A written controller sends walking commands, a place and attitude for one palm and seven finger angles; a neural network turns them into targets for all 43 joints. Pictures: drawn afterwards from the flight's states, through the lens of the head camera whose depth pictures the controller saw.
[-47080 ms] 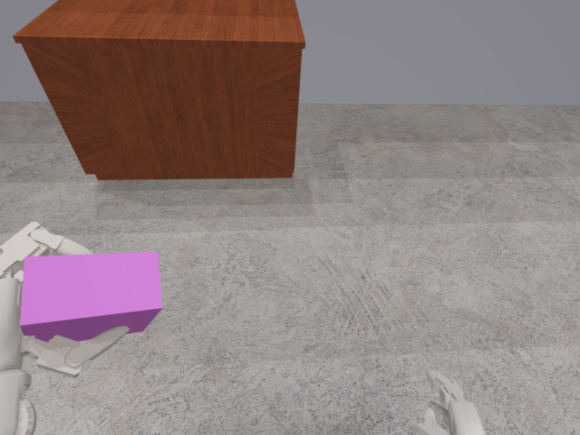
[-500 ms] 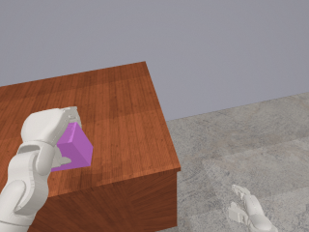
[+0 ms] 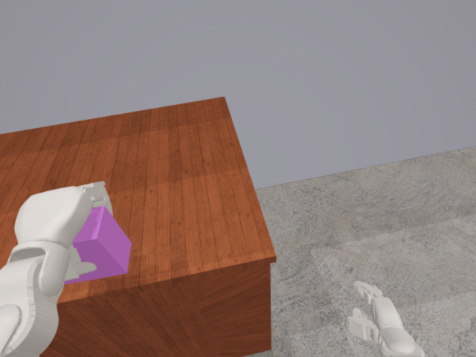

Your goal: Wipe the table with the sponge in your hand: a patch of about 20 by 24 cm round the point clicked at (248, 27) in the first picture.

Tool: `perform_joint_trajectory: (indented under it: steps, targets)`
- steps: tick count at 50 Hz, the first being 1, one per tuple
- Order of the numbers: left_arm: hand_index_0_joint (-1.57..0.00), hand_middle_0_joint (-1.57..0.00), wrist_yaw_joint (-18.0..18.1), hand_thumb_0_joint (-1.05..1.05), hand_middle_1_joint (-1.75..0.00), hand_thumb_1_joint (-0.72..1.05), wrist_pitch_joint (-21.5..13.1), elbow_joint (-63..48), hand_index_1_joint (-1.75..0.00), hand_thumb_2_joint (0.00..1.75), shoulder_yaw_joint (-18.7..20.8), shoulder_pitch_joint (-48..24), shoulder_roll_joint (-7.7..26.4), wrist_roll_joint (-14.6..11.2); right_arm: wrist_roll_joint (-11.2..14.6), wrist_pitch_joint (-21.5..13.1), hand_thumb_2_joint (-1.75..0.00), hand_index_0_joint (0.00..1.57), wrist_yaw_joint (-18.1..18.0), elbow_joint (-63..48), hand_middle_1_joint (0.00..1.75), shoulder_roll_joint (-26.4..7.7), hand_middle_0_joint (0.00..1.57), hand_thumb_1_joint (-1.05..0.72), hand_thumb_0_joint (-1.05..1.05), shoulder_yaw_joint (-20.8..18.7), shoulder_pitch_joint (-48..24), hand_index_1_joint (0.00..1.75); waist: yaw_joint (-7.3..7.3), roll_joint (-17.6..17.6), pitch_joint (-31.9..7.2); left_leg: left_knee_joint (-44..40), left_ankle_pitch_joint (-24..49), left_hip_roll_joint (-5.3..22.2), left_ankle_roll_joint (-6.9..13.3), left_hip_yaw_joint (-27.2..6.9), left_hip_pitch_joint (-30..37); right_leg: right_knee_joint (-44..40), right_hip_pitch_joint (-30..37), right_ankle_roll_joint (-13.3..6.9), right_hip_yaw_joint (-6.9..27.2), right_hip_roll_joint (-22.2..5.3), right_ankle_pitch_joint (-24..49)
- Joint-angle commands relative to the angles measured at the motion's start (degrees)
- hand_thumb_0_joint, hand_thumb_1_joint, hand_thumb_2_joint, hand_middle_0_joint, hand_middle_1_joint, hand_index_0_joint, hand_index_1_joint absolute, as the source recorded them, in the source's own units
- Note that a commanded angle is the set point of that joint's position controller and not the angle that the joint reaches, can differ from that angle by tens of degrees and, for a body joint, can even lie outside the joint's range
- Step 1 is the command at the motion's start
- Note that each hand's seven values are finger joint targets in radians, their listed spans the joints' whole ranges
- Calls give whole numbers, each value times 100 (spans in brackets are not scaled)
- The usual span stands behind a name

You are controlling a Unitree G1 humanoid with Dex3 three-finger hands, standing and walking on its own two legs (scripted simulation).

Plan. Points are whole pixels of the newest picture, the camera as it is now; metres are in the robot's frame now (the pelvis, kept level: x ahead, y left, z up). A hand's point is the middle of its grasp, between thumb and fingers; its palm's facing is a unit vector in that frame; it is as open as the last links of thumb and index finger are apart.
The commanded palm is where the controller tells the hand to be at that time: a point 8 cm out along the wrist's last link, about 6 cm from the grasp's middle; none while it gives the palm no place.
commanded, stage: bring the sponge back beside the body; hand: left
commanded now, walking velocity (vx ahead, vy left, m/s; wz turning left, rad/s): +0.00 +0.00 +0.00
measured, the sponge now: (87, 252) +0.23 +0.29 +0.09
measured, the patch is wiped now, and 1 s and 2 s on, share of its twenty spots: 0.95 0.95 0.95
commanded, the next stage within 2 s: step back with the hand held close in 0.80 s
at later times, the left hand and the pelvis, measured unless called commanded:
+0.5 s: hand (64, 263) +0.19 +0.29 +0.12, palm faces +0.06 -0.09 -0.99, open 10.2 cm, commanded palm +0.16 +0.29 +0.20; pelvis +0.00 +0.00 +0.00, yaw +0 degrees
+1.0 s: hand (83, 259) +0.20 +0.27 +0.12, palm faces +0.16 -0.59 -0.79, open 10.2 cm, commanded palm +0.15 +0.29 +0.19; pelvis +0.00 +0.01 +0.00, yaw +0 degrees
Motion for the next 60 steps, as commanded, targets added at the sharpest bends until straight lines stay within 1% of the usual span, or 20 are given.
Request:
perform_joint_trajectory:
  steps: [1,5,11,14,16,24,31,36,41,45,46,47,48,49,50,51,53,55,56,60]
  targets:
    - [-120,-120,239,0,-160,10,149,-1155,-160,130,973,-875,1212,92,1,-295,-90,20,7,-1061,30,-612,20,-90,0,-245,-1375,30,28,-36,-861,-230,1154,-193,301,-132,229,-319,5,-78,516,-38,1227]
    - [-120,-120,119,0,-160,10,144,-1294,-160,130,903,-539,1192,79,-28,-318,-90,20,-15,-1072,30,-617,20,-90,0,-259,-1251,30,-12,-380,-898,-152,1117,-193,355,-102,193,-276,23,27,412,-109,1335]
    - [-120,-120,294,0,-160,10,-267,-1893,-160,130,1418,-291,1646,185,-79,-407,-90,20,-62,-1127,30,-587,20,-90,0,-281,-1150,30,68,-171,-923,-87,1179,-195,367,-150,338,-300,-2,-45,539,-41,1246]
    - [-120,-120,464,0,-160,10,-437,-1774,-160,130,1431,-7,1450,156,-83,-428,-90,20,-37,-1068,30,-531,20,-90,0,-326,-924,30,47,-169,-800,-54,1184,-165,333,-110,355,-337,-45,-25,399,-57,1201]
    - [-120,-120,541,0,-160,10,-418,-1826,-160,130,1519,36,1501,94,-65,-438,-90,20,-28,-1085,30,-546,20,-90,0,-324,-1041,30,69,84,-699,-78,1116,-181,319,-147,342,-385,-120,-87,582,-13,1114]
    - [-120,-120,472,0,-160,10,-175,-1567,-160,130,1065,233,1089,-6,-50,-442,-90,20,-52,-1050,30,-595,20,-90,0,-331,-1044,30,-45,-291,-512,-125,905,-153,330,-120,213,-406,-229,31,391,-82,906]
    - [-120,-120,476,0,-160,10,-355,-1904,-160,130,1353,64,1482,164,-91,-516,-90,20,-125,-1065,30,-571,20,-90,0,-298,-1150,30,54,-60,-702,-193,962,-165,347,-182,347,-407,-81,-45,475,-22,836]
    - [-120,-120,574,0,-160,10,-342,-1745,-160,130,1479,209,1450,139,-71,-464,-90,20,-54,-1038,30,-562,20,-90,0,-309,-1160,30,94,23,-606,-209,986,-155,303,-191,279,-423,-88,-98,567,10,833]
    - [-120,-120,515,0,-160,10,-100,-1563,-160,130,1207,189,1170,34,-36,-415,-90,20,-18,-1044,30,-598,20,-90,0,-296,-1232,30,33,-6,-461,-259,928,-138,284,-177,176,-420,-162,-75,498,-1,814]
    - [-120,-120,418,0,-160,10,-96,-1667,-160,130,1072,210,1124,46,-68,-417,-90,20,-38,-1045,30,-600,20,-90,0,-314,-1110,30,10,-216,-709,-202,1073,-149,333,-147,246,-349,-12,5,334,-75,1080]
    - [-120,-120,373,0,-160,10,-21,-1259,-160,130,644,427,592,107,-56,-438,-90,20,-37,-1053,30,-586,20,-90,0,-292,-1210,30,-63,-288,-442,-226,954,-142,307,-120,174,-384,-233,-25,389,-10,905]
    - [-120,-120,605,0,-160,10,-1190,-2327,-160,130,1991,-822,-272,-4704,-7,-573,-90,20,-68,-1971,30,-322,20,-90,0,-355,-302,30,-607,-1030,397,285,54,38,372,-161,142,-771,-1375,22,860,-256,1387]
    - [-120,-120,718,0,-160,10,-1561,-1028,-160,130,2152,395,171,-4710,-138,-689,-90,20,-80,-1491,30,-357,20,-90,0,-204,86,30,-455,-1426,-99,427,16,35,371,-275,309,-637,-1362,-6,735,-492,1350]
    - [-120,-120,721,0,-160,10,-1711,-1004,-160,130,1855,610,-127,-4739,-146,-684,-90,20,-50,-1459,30,-296,20,-90,0,-222,-36,30,-461,-1381,-189,440,111,-14,334,-285,251,-526,-1354,-24,651,-552,1380]
    - [-120,-120,816,0,-160,10,-1927,-1576,-160,130,2285,484,121,-4923,-100,-672,-90,20,-94,-1453,30,-355,20,-90,0,-322,304,30,-460,-1656,-478,659,198,91,317,-296,252,-512,-1227,34,694,-835,1523]
    - [-120,-120,914,0,-160,10,-2147,-2142,-160,130,2526,310,383,-4974,-112,-742,-90,20,-135,-1413,30,-395,20,-90,0,-325,366,30,-478,-1354,-773,722,375,151,311,-279,360,-370,-1144,1,796,-1016,1794]
    - [-120,-120,1038,0,-160,10,-2413,-2606,-160,130,2523,715,212,-5080,-139,-822,-90,20,-200,-1368,30,-360,20,-90,0,-323,312,30,-504,-700,-1141,745,991,301,333,-287,281,43,-966,14,672,-1185,2305]
    - [-120,-120,1143,0,-160,10,-2548,-3024,-160,130,2619,1104,165,-5101,-146,-840,-90,20,-206,-1378,30,-412,20,-90,0,-355,352,30,-507,31,-1311,711,1935,536,364,-509,24,484,-746,80,523,-1085,2590]
    - [-120,-120,1212,0,-160,10,-2591,-3262,-160,130,2866,1251,390,-5089,-165,-850,-90,20,-200,-1385,30,-514,20,-90,0,-388,387,30,-465,672,-1365,608,2252,669,395,-670,-79,696,-725,102,471,-978,2404]
    - [-120,-120,1241,0,-160,10,-2695,-3161,-160,130,2846,1891,9,-5081,-229,-916,-90,20,-119,-1235,30,-373,20,-90,0,-403,416,30,-489,669,-1410,404,3075,966,426,-1033,-272,924,-924,223,238,-525,576]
